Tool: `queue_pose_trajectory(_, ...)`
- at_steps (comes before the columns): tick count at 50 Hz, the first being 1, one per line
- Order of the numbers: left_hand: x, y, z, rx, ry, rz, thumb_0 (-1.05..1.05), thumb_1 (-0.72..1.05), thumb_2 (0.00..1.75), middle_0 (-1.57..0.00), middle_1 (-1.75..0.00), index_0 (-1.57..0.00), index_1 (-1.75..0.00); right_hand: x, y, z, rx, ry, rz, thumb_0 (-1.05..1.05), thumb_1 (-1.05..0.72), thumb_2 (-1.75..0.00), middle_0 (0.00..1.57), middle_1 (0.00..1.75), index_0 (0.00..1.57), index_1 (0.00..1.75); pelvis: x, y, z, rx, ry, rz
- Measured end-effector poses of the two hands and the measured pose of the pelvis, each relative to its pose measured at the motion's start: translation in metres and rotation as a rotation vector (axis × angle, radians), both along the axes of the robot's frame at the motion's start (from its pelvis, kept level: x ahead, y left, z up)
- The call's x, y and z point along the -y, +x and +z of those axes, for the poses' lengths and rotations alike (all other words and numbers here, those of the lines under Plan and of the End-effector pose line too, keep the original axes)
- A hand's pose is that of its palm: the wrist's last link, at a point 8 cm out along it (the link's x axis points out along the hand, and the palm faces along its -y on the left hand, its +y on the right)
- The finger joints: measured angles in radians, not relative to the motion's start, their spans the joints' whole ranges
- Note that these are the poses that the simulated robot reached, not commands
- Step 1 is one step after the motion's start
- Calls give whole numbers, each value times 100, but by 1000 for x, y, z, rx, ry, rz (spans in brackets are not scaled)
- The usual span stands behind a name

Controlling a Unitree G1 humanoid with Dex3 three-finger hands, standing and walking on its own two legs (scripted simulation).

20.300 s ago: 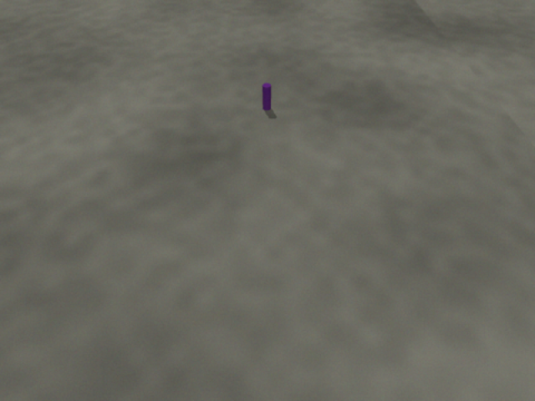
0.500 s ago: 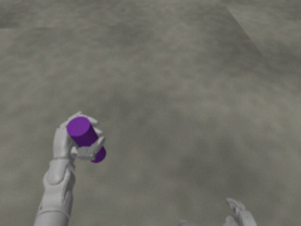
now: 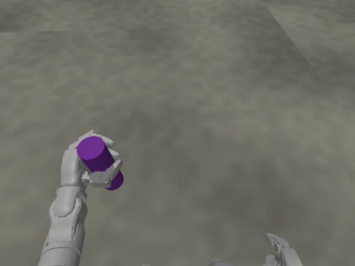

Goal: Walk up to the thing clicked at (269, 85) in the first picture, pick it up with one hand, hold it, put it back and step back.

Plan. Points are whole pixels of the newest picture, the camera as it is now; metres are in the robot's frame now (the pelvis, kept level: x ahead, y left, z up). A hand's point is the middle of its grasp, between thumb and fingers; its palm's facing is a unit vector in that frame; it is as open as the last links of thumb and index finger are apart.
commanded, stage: hold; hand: left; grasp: from the side
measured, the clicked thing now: (103, 166) +0.33 +0.18 +0.03
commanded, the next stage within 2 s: crouch in 0.66 s
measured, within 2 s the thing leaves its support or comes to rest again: neither
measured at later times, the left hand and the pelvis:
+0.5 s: hand (106, 164) +0.33 +0.17 +0.05, palm faces +0.04 -1.00 +0.01, open 7.3 cm; pelvis +0.00 +0.00 +0.00, yaw +0 degrees
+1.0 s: hand (107, 168) +0.33 +0.17 +0.03, palm faces +0.07 -1.00 +0.02, open 7.3 cm; pelvis -0.01 +0.00 -0.01, yaw +0 degrees
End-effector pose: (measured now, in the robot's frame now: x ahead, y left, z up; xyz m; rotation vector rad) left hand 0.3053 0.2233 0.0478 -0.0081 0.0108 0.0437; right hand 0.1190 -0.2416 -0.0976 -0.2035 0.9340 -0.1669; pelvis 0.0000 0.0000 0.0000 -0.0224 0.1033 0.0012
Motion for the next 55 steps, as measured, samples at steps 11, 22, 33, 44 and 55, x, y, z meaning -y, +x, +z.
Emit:
queue_pose_trajectory(11,4,-2,0,-3,-2,-4,-2,-9,112,-84,-109,-89,-111,2,1,0,2,-4,0,1,-90,-90,20,30,20,30,1,1,0,1,0,2)
queue_pose_trajectory(22,2,-2,-2,-9,1,-6,-2,-9,112,-84,-110,-89,-112,3,-2,1,7,-8,-1,1,-90,-90,20,30,20,30,1,-3,0,2,0,1)
queue_pose_trajectory(33,2,-2,1,6,0,-2,-2,-9,112,-84,-110,-89,-112,2,-9,-1,-3,-5,-4,1,-90,-90,20,30,20,30,0,-5,0,2,0,-1)
queue_pose_trajectory(44,4,-3,-1,-3,1,-3,-2,-9,112,-84,-110,-89,-112,1,-7,0,4,-4,-5,1,-89,-90,20,30,20,30,0,-4,0,-1,-1,-2)
queue_pose_trajectory(55,2,-3,-52,-50,-14,29,-2,-9,112,-84,-110,-89,-111,7,-11,-17,-30,-24,29,1,-87,-90,20,30,20,30,1,-14,-19,-79,0,3)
